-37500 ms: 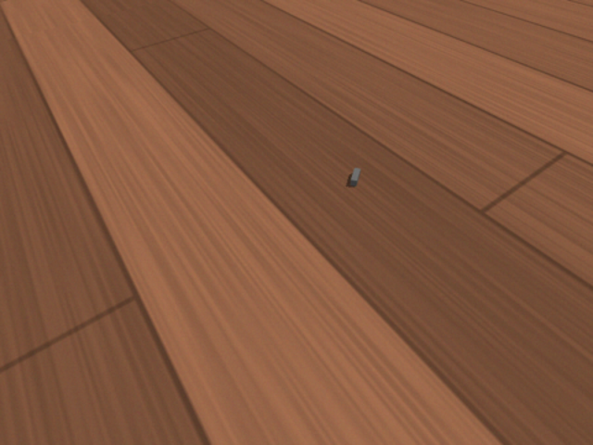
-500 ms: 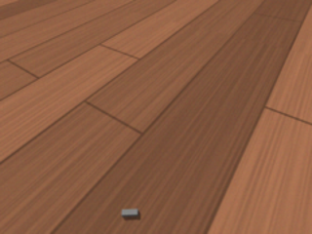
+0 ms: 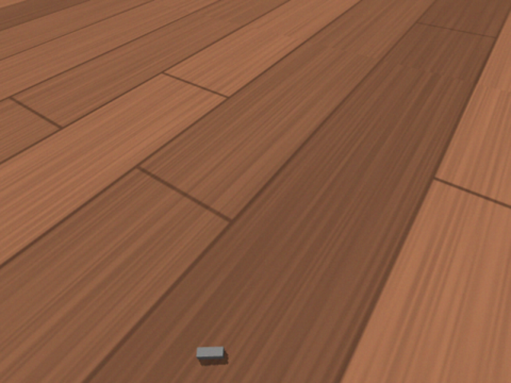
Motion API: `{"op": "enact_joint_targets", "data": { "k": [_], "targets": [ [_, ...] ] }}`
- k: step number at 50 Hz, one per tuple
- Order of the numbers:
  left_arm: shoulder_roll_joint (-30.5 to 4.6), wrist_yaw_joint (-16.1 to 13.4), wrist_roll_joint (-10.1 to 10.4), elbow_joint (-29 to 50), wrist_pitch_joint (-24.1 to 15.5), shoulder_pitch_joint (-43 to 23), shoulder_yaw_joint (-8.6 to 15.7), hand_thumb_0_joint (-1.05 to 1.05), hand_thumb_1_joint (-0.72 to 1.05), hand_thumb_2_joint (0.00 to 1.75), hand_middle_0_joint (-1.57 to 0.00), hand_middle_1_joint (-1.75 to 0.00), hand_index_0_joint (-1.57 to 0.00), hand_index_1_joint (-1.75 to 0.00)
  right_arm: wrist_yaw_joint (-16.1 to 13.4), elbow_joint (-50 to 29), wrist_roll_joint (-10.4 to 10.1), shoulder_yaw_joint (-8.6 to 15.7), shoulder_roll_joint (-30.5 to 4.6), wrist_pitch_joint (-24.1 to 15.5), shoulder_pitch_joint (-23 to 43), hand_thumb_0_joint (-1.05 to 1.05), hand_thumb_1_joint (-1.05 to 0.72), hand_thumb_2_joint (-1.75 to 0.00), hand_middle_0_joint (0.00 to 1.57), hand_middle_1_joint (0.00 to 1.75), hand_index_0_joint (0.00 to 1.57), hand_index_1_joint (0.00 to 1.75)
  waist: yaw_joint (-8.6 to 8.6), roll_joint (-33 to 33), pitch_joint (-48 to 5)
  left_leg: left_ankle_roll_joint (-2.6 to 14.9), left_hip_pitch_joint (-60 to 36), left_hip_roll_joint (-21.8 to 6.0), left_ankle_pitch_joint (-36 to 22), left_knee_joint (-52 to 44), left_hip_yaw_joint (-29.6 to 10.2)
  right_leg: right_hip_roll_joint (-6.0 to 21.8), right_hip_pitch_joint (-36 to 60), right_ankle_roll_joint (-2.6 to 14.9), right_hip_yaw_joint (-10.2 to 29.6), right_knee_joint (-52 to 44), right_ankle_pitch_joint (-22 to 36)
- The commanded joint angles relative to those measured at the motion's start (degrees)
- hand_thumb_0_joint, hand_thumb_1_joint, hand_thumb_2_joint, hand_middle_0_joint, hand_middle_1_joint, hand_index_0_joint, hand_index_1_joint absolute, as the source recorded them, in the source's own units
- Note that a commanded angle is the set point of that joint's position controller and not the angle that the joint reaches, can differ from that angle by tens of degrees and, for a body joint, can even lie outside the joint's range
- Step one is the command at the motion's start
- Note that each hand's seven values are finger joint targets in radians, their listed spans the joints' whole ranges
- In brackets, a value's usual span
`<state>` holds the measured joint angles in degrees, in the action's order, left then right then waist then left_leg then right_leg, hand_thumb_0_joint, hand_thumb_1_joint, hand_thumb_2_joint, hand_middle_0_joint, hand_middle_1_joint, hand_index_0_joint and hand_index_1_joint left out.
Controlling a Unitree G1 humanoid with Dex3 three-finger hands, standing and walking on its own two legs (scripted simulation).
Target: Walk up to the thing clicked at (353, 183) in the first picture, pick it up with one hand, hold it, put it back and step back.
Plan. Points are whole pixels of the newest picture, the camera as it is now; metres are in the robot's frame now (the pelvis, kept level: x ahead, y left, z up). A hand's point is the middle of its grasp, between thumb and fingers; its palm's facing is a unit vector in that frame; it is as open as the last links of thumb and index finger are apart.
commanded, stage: stand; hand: left
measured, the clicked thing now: (210, 353) +0.37 +0.21 -0.76
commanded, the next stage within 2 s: rise first in 1.78 s
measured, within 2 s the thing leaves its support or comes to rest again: neither
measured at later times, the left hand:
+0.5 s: hand out of the picture +0.06 +0.25 -0.16, palm faces -0.03 -0.94 -0.34, open 7.4 cm
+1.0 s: hand out of the picture +0.06 +0.25 -0.16, palm faces -0.04 -0.94 -0.35, open 7.4 cm
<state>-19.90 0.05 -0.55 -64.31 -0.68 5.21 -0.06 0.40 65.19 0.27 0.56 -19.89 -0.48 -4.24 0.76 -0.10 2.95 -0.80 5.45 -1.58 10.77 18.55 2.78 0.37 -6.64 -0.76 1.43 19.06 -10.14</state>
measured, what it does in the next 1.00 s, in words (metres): stands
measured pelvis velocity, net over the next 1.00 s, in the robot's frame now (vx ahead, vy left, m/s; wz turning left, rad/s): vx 0.00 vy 0.00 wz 0.00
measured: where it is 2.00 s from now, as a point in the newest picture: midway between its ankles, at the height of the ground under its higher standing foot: outside the picture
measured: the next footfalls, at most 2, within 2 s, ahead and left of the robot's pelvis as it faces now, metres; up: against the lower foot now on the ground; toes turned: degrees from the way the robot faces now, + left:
none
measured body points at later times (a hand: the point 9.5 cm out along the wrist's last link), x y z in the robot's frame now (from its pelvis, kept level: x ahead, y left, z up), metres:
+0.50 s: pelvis -0.01 +0.00 +0.00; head +0.00 +0.00 +0.45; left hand +0.06 +0.30 -0.13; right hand +0.07 -0.30 -0.13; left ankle -0.01 +0.12 -0.75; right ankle +0.00 -0.13 -0.75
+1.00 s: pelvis +0.00 +0.00 +0.00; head +0.01 +0.00 +0.45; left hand +0.07 +0.30 -0.13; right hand +0.07 -0.30 -0.14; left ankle -0.01 +0.12 -0.75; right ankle +0.00 -0.13 -0.75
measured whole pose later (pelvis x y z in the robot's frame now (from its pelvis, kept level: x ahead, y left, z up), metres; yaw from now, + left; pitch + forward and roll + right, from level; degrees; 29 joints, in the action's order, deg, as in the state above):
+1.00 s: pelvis +0.00 +0.00 +0.00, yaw +0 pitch -2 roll +0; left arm -20.1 0.2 -0.7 -64.2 -0.3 7.1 -0.7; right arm 0.5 65.4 0.4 0.2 -20.1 -0.4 -6.1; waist 0.3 0.0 3.0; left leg -0.8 6.0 -1.4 10.2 18.2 2.7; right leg 0.5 -7.5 -0.6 1.4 19.4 -9.9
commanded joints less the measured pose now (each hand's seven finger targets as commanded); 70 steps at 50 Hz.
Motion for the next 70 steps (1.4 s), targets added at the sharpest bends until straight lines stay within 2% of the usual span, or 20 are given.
{"op": "enact_joint_targets", "data": {
  "k": [1, 3, 6, 7, 12, 19, 23, 25, 27, 32, 40, 43, 56, 60, 66, 70],
  "targets": [
    [-12.3, -0.6, 0.1, 3.3, -1.4, -2.6, 2.4, 0.0, 0.9, 0.9, -0.2, -0.3, -0.2, -0.3, -0.7, -3.2, 0.1, 2.3, -12.1, -1.2, 2.0, 0.0, -0.9, -0.9, 0.2, 0.3, 0.2, 0.3, 0.08, -0.3, -6.0, 1.24, -2.7, -6.7, -10.7, -2.3, -5.0, 7.1, 0.9, 1.22, 4.7, -2.6, 14.2],
    [-12.5, -0.6, 0.2, 3.1, -1.3, -2.0, 2.3, 0.0, 0.9, 0.9, -0.2, -0.3, -0.2, -0.3, -0.6, -3.2, 0.2, 2.2, -12.0, -1.0, 2.5, 0.0, -0.9, -0.9, 0.2, 0.3, 0.2, 0.3, -0.25, -0.2, -3.8, 0.98, -1.8, -6.4, -6.8, -3.2, -5.3, 6.6, -1.2, 1.06, 4.5, -3.7, 9.6],
    [-12.6, -0.5, 0.1, 3.2, -1.3, -2.7, 2.3, 0.0, 0.9, 0.9, -0.2, -0.3, -0.2, -0.3, -0.5, -3.2, 0.3, 2.2, -12.0, -1.0, 2.3, 0.0, -0.9, -0.9, 0.2, 0.3, 0.2, 0.3, -0.11, -0.3, -3.7, 1.14, -0.6, -6.4, -5.0, -3.5, -5.5, 6.9, -0.3, 1.43, 4.8, -3.9, 7.7],
    [-12.4, -0.5, 0.1, 3.1, -1.2, -2.2, 2.2, 0.0, 0.9, 0.9, -0.2, -0.3, -0.2, -0.3, -0.5, -3.0, 0.3, 2.2, -12.2, -0.9, 2.4, 0.0, -0.9, -0.9, 0.2, 0.3, 0.2, 0.3, -0.36, 0.1, -2.8, 1.13, -0.3, -6.2, -2.8, -3.9, -5.4, 6.6, -1.7, 1.23, 5.0, -4.7, 5.0],
    [-12.6, -0.5, 0.0, 3.2, -1.2, -2.2, 2.3, 0.0, 0.9, 0.9, -0.2, -0.3, -0.2, -0.3, -0.4, -3.1, 0.2, 2.2, -12.2, -1.0, 1.6, 0.0, -0.9, -0.9, 0.2, 0.3, 0.2, 0.3, -0.07, 0.3, -4.0, 1.4, -0.5, -6.4, -2.7, -4.0, -5.6, 6.6, -1.0, 1.46, 5.1, -4.5, 5.1],
    [-12.4, -0.4, 0.1, 3.4, -1.3, -1.7, 2.1, 0.0, 0.9, 0.9, -0.2, -0.3, -0.2, -0.3, -0.5, -3.1, 0.4, 2.2, -12.4, -1.4, 1.6, 0.0, -0.9, -0.9, 0.2, 0.3, 0.2, 0.3, -0.46, 1.4, -6.0, 1.47, -1.8, -6.7, -8.0, -3.4, -5.5, 6.9, 0.2, 1.67, 4.8, -3.0, 9.8],
    [-12.8, -0.5, 0.1, 3.0, -1.3, -1.1, 2.0, 0.0, 0.9, 0.9, -0.2, -0.3, -0.2, -0.3, -0.5, -2.9, 0.2, 2.1, -11.9, -1.2, 1.2, 0.0, -0.9, -0.9, 0.2, 0.3, 0.2, 0.3, -0.44, -0.7, -4.5, 1.51, -1.9, -6.6, -5.8, -3.6, -5.8, 6.7, -1.2, 1.64, 4.5, -3.5, 7.1],
    [-12.7, -0.4, 0.0, 3.1, -1.2, -1.3, 2.0, 0.0, 0.9, 0.9, -0.2, -0.3, -0.2, -0.3, -0.5, -3.0, 0.3, 2.1, -12.2, -1.2, 1.0, 0.0, -0.9, -0.9, 0.2, 0.3, 0.2, 0.3, -0.31, 0.0, -4.9, 1.66, -1.5, -6.5, -5.5, -3.7, -5.6, 6.8, -0.5, 1.62, 4.7, -3.4, 7.5],
    [-12.7, -0.4, 0.0, 2.9, -1.1, -0.9, 2.0, 0.0, 0.9, 0.9, -0.2, -0.3, -0.2, -0.3, -0.5, -2.9, 0.3, 2.0, -12.2, -1.1, 1.0, 0.0, -0.9, -0.9, 0.2, 0.3, 0.2, 0.3, -0.44, -0.1, -3.1, 1.44, -0.7, -6.3, -3.3, -4.5, -6.0, 6.4, -2.0, 1.51, 4.6, -3.7, 4.6],
    [-12.5, -0.4, 0.0, 3.0, -1.1, -0.7, 1.9, 0.0, 0.9, 0.9, -0.2, -0.3, -0.2, -0.3, -0.4, -2.8, 0.3, 2.1, -12.5, -1.0, 0.6, 0.0, -0.9, -0.9, 0.2, 0.3, 0.2, 0.3, -0.41, 0.3, -2.5, 1.51, -0.2, -6.3, -1.2, -4.3, -6.1, 6.4, -2.8, 1.54, 4.8, -4.1, 2.5],
    [-12.8, -0.3, 0.1, 3.3, -1.1, -0.4, 1.8, 0.0, 0.9, 0.9, -0.2, -0.3, -0.2, -0.3, -0.4, -2.9, 0.3, 2.0, -12.2, -1.2, 0.4, 0.0, -0.9, -0.9, 0.2, 0.3, 0.2, 0.3, -0.55, -0.1, -3.3, 1.36, -0.4, -6.2, -2.7, -4.1, -6.0, 6.5, -2.3, 1.67, 5.1, -3.8, 4.2],
    [-13.0, -0.4, -0.1, 3.5, -1.2, -0.7, 1.8, 0.0, 0.9, 0.9, -0.2, -0.3, -0.2, -0.3, -0.4, -3.2, 0.3, 2.1, -12.2, -1.2, 0.6, 0.0, -0.9, -0.9, 0.2, 0.3, 0.2, 0.3, -0.34, -0.2, -4.8, 1.56, -1.5, -6.5, -4.9, -3.5, -5.9, 6.7, -1.5, 1.85, 4.9, -2.9, 6.4],
    [-12.8, -0.5, 0.1, 3.5, -1.1, -0.6, 1.9, 0.0, 0.9, 0.9, -0.2, -0.3, -0.2, -0.3, -0.6, -3.2, 0.2, 1.9, -12.4, -1.2, 0.4, 0.0, -0.9, -0.9, 0.2, 0.3, 0.2, 0.3, -0.49, -0.4, -4.5, 1.53, -2.1, -6.6, -7.9, -3.3, -5.9, 6.6, -1.1, 1.81, 4.6, -2.6, 9.1],
    [-12.7, -0.5, 0.0, 3.6, -1.1, -0.5, 1.9, 0.0, 0.9, 0.9, -0.2, -0.3, -0.2, -0.3, -0.7, -3.3, 0.3, 2.0, -12.7, -1.1, 0.3, 0.0, -0.9, -0.9, 0.2, 0.3, 0.2, 0.3, -0.44, 0.3, -4.2, 1.47, -1.5, -6.4, -6.8, -2.9, -5.3, 6.9, -0.7, 1.84, 5.0, -3.1, 9.6],
    [-12.4, -0.6, 0.1, 3.5, -1.2, -0.2, 1.8, 0.0, 0.9, 0.9, -0.2, -0.3, -0.2, -0.3, -0.6, -3.5, 0.2, 1.9, -12.5, -1.1, 0.5, 0.0, -0.9, -0.9, 0.2, 0.3, 0.2, 0.3, -0.69, 0.1, -4.6, 1.58, -2.2, -6.5, -8.3, -2.8, -5.5, 6.8, -0.5, 1.57, 4.5, -3.2, 10.6],
    [-13.0, -0.7, 0.1, 3.6, -1.1, -1.1, 2.0, 0.0, 0.9, 0.9, -0.2, -0.3, -0.2, -0.3, -0.7, -3.6, 0.3, 1.8, -12.0, -1.0, 0.0, 0.0, -0.9, -0.9, 0.2, 0.3, 0.2, 0.3, -0.18, 0.1, -4.3, 1.28, -1.9, -6.5, -7.9, -3.3, -5.5, 6.9, -0.6, 1.78, 4.6, -2.8, 10.4]
  ]
}}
